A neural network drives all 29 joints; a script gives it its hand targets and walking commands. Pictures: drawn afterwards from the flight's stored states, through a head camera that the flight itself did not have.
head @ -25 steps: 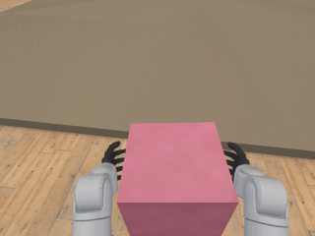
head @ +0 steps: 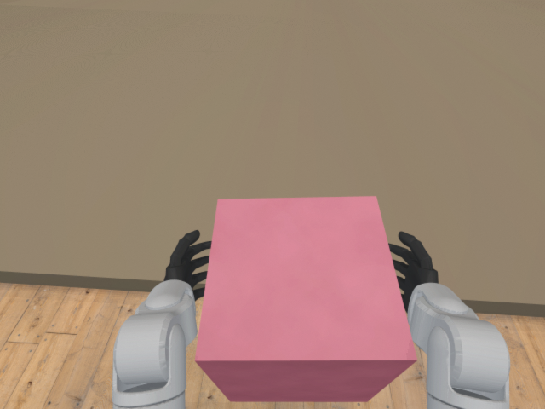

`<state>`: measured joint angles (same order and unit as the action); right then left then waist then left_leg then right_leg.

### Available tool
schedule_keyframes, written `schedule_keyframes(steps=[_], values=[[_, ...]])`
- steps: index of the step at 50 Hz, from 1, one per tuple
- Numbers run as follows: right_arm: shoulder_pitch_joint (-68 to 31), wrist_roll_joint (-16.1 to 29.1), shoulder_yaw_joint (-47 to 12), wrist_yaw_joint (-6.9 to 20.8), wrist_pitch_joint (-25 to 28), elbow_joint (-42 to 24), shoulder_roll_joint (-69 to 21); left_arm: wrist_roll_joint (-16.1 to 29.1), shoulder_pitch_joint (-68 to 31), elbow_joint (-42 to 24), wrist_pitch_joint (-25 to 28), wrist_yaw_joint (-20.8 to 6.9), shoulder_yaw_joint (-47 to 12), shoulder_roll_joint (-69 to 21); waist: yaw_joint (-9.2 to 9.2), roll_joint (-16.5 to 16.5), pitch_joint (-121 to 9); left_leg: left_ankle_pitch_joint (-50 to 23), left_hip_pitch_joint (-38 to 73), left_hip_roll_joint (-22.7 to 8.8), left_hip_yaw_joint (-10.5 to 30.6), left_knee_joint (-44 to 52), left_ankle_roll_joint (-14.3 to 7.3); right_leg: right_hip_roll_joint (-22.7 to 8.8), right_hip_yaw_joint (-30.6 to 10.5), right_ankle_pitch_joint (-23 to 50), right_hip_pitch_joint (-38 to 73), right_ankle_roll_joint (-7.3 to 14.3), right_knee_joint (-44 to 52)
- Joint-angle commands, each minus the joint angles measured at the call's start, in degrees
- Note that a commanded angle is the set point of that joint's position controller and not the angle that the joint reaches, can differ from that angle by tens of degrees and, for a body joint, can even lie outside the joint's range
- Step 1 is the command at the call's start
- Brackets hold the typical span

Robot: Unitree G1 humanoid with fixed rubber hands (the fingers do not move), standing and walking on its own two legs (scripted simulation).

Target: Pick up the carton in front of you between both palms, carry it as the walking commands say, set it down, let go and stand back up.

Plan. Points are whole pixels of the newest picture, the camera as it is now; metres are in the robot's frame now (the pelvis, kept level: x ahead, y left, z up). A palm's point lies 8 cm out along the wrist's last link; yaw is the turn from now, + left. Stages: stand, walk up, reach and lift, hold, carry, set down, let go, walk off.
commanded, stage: carry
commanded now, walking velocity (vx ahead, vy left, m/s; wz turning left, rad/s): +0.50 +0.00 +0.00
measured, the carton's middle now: (297, 307) +0.28 -0.01 +0.03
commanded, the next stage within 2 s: none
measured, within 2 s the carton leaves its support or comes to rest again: neither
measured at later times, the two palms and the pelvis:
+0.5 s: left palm (204, 72) +0.72 +0.16 +0.16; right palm (350, 72) +0.71 -0.14 +0.17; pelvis +0.36 +0.02 +0.00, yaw -1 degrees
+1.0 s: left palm (234, 13) +1.13 +0.13 +0.15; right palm (336, 14) +1.12 -0.17 +0.15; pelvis +0.73 -0.01 +0.02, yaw +1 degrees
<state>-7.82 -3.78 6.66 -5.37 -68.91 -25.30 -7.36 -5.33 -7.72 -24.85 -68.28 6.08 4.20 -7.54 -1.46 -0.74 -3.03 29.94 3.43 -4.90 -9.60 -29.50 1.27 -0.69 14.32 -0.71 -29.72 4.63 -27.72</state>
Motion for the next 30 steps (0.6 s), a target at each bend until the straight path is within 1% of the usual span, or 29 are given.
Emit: schedule_keyframes(steps=[1, 2, 3, 4, 5, 6, 7, 8, 9, 10, 12, 15, 16, 17, 18, 19, 20, 21, 22, 23, 24, 25, 26, 27, 28, 29, 30], values=[[-32.05, 22.57, -40.32, 14.14, -2.74, -8.37, -43.01, 24.45, -33.08, -8.94, -2.64, -12.63, -39.59, -47.09, 3.11, 3.68, -23.84, -6.78, -43.94, -0.02, 11.01, -49.73, -4.26, -22.21, -36.75, -3.9, 45.09, 8.82, 11.4], [-32.79, 21.97, -39.2, 13.59, -2.91, -8.44, -42.85, 25.88, -35.84, -10.01, -2.95, -13.02, -40.62, -48.53, 2.49, 0.82, -22.37, -10.25, -41.75, -1.73, 11.51, -45.08, -4.37, -20.73, -31.4, -2.33, 41.22, 6.96, 11.64], [-33.22, 21.43, -39.06, 13.15, -3.15, -7.73, -43.38, 26.35, -36.98, -9.83, -3.25, -13.22, -40.55, -48.72, 2.46, 1.27, -21.26, -12.36, -39.8, -2.28, 10.78, -40.18, -3.66, -19.12, -26.76, -1.54, 37.13, 5.72, 13.16], [-34.67, 21.24, -39.36, 12.71, -3.21, -8.46, -43.55, 26.75, -38.09, -9.78, -3.52, -13.38, -40.22, -48.38, 2.19, 2.16, -21.34, -12.05, -38.78, -2.02, 9.49, -36.22, -3.2, -18.09, -24.08, -1.31, 35.18, 5.38, 13.79], [-36.73, 20.95, -39.32, 12.35, -3.38, -8.52, -42.83, 26.99, -39.43, -9.22, -3.85, -13.36, -39.86, -47.14, 2.89, 3.39, -21.03, -11.62, -39.14, -1.48, 8.05, -33.92, -3.14, -17.23, -22.18, 1.27, 34.17, 5.66, 13.39], [-38.08, 20.62, -39.38, 12.05, -3.64, -7.37, -41.9, 26.71, -40.69, -7.93, -4.33, -13.32, -39.41, -45.42, 3.23, 4.75, -20.67, -12.11, -39.56, -1.17, 7.52, -32.23, -3.43, -16.79, -21.22, 1.39, 33.31, 6.15, 13.57], [-40.04, 20.47, -39.21, 11.73, -3.98, -6.29, -40.93, 26.94, -42.61, -6.47, -4.78, -13.25, -38.74, -43.83, 3.89, 5.29, -19.7, -13.68, -40.63, -1.19, 6.82, -29.55, -3.38, -16.38, -19.77, 0.79, 33.39, 6.71, 14.23], [-42.12, 20.29, -38.84, 11.38, -4.36, -4.97, -39.61, 27.26, -44.84, -4.92, -5.22, -13.14, -38.24, -42.17, 4.48, 5.22, -18.58, -15.67, -41.57, -1.15, 6.15, -26.49, -3.32, -15.72, -18.16, 1.08, 33.85, 6.73, 14.74], [-44.55, 20.12, -38.22, 10.98, -4.75, -3.52, -38.14, 27.69, -47.68, -3.38, -5.61, -13.0, -38.15, -40.55, 4.71, 5.49, -17.64, -17.59, -42.3, -0.81, 5.42, -23.54, -3.24, -14.77, -16.14, 1.9, 34.3, 6.26, 14.62], [-47.32, 19.9, -37.56, 10.57, -5.16, -1.71, -36.73, 27.95, -50.9, -1.5, -5.93, -12.86, -37.96, -38.93, 4.82, 6.41, -16.71, -19.29, -42.68, -0.41, 4.56, -20.27, -3.14, -13.76, -14.03, 2.29, 34.56, 5.68, 14.42], [-53.21, 19.65, -36.31, 9.83, -6.07, 2.37, -34.28, 27.85, -55.91, 4.09, -6.5, -12.51, -36.4, -35.8, 5.18, 8.42, -13.94, -22.82, -42.0, 0.39, 2.2, -13.99, -2.96, -12.05, -10.69, 4.17, 33.48, 5.07, 14.15], [-59.56, 20.19, -33.73, 9.52, -7.55, 10.29, -33.68, 27.1, -59.0, 13.58, -7.38, -12.11, -32.72, -35.62, 5.56, 9.72, -11.12, -27.45, -37.16, 2.68, -1.55, -6.05, -3.46, -10.21, -7.44, 11.58, 31.41, 3.73, 11.91], [-61.56, 20.69, -32.95, 9.67, -7.89, 12.6, -34.48, 27.2, -60.27, 15.91, -7.54, -12.1, -31.57, -36.93, 5.29, 10.17, -10.92, -28.27, -35.36, 3.46, -2.25, -4.27, -3.83, -10.17, -6.97, 14.64, 31.59, 3.19, 10.55], [-63.62, 21.33, -32.22, 9.9, -8.13, 14.96, -35.73, 27.5, -62.2, 17.82, -7.62, -12.16, -30.45, -38.49, 4.63, 10.67, -11.51, -28.79, -32.92, 4.27, -2.73, -2.8, -4.38, -10.28, -6.43, 19.17, 32.18, 2.61, 8.1], [-65.35, 22.14, -31.31, 10.15, -8.2, 17.2, -37.15, 27.97, -64.92, 18.89, -7.67, -12.2, -29.56, -40.36, 3.28, 9.89, -13.34, -28.43, -28.19, 5.71, -3.45, -1.41, -5.23, -9.7, -5.2, 24.36, 32.23, 1.78, 2.95], [-66.62, 22.94, -30.28, 10.41, -8.18, 19.43, -38.8, 28.34, -67.95, 19.7, -7.76, -12.15, -28.72, -42.13, 0.7, 8.01, -16.51, -27.57, -19.9, 7.72, -4.81, 1.0, -6.33, -8.13, -3.06, 26.86, 30.23, 0.32, -5.56], [-68.85, 23.76, -29.19, 10.75, -8.12, 20.8, -40.48, 28.37, -70.65, 20.88, -7.84, -11.99, -27.7, -43.57, -2.48, 5.5, -20.38, -26.61, -8.43, 5.79, -2.03, 2.3, -7.53, -6.1, -2.37, 20.61, 23.88, -1.49, -16.37], [-70.7, 24.36, -27.92, 10.97, -7.92, 21.88, -40.64, 28.89, -73.33, 21.25, -7.91, -11.84, -27.03, -45.26, -4.9, -5.5, -26.39, -29.28, 8.24, -6.47, 15.32, 1.49, -11.39, -2.47, -3.19, 1.65, 8.55, -3.68, -33.02], [-72.48, 24.83, -27.07, 10.98, -7.41, 23.79, -41.91, 29.56, -75.79, 22.06, -8.15, -11.86, -27.15, -47.13, -4.17, -19.28, -29.65, -36.58, 16.94, -16.71, 37.72, 5.48, -18.19, 5.29, -7.99, -28.76, -6.8, -5.09, -49.22], [-74.25, 25.94, -27.5, 11.2, -7.21, 24.68, -44.71, 29.43, -77.56, 23.08, -8.21, -11.54, -26.43, -47.29, -4.25, -16.29, -32.13, -36.04, 20.11, -16.52, 38.76, 5.74, -19.51, 2.92, -13.63, -29.17, -13.17, -3.18, -56.95], [-78.23, 27.19, -27.86, 11.39, -6.85, 24.16, -47.36, 29.5, -79.85, 23.37, -7.85, -11.11, -25.69, -48.62, -4.43, -10.24, -30.88, -36.79, 17.39, -15.84, 37.18, 5.66, -17.48, 0.47, -15.52, -27.2, -16.49, -2.0, -57.83], [-83.2, 29.11, -28.45, 11.72, -6.25, 21.61, -50.59, 28.85, -83.3, 20.93, -6.97, -10.36, -24.03, -50.74, -3.17, -4.76, -29.62, -36.79, 14.06, -12.92, 30.8, 4.87, -15.3, -1.35, -15.92, -24.1, -15.82, -1.1, -55.95], [-87.24, 31.54, -29.04, 12.05, -5.68, 19.37, -53.7, 28.76, -85.94, 19.24, -6.22, -9.47, -24.32, -51.63, -2.56, -3.2, -29.15, -39.1, 9.5, -11.95, 25.21, 4.47, -13.11, -2.68, -16.31, -21.57, -13.81, -0.96, -51.6], [-91.53, 33.32, -29.78, 12.09, -5.0, 16.39, -55.06, 28.52, -87.89, 18.28, -5.79, -8.65, -24.35, -52.65, -1.64, -3.81, -30.29, -37.96, 7.1, -11.28, 23.13, 5.19, -12.99, -2.88, -16.23, -21.12, -11.9, -0.97, -50.4], [-94.05, 34.39, -29.88, 12.0, -4.71, 15.02, -55.82, 28.18, -88.58, 17.67, -5.42, -7.77, -23.73, -53.18, -1.26, -4.57, -31.09, -37.24, 7.53, -11.09, 21.96, 5.14, -13.0, -2.62, -15.03, -20.91, -12.85, -0.87, -51.12], [-93.08, 34.1, -29.08, 11.82, -4.62, 15.97, -55.89, 27.41, -87.72, 17.99, -5.11, -7.06, -23.28, -53.24, -1.49, -5.15, -31.54, -39.61, 9.92, -11.31, 21.64, 4.25, -13.72, -1.99, -13.51, -22.06, -16.36, -0.4, -52.8], [-92.21, 33.78, -28.32, 11.62, -4.26, 15.72, -55.95, 26.97, -87.2, 17.65, -4.68, -6.57, -23.33, -53.41, -1.8, -5.42, -31.91, -42.85, 12.5, -11.3, 20.49, 2.83, -13.95, -1.91, -13.42, -22.01, -19.1, -0.2, -53.17]])
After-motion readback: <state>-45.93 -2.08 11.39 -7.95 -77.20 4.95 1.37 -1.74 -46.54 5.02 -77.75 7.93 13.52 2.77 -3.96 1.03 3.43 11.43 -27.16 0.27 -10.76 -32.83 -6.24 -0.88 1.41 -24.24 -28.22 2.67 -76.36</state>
